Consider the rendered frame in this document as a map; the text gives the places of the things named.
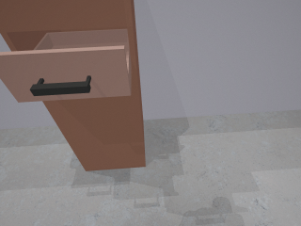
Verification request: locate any cabinet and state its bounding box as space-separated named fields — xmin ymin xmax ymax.
xmin=0 ymin=0 xmax=146 ymax=171

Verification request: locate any drawer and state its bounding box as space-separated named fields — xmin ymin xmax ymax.
xmin=0 ymin=28 xmax=132 ymax=103

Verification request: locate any handle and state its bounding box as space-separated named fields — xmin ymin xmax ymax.
xmin=30 ymin=75 xmax=91 ymax=96

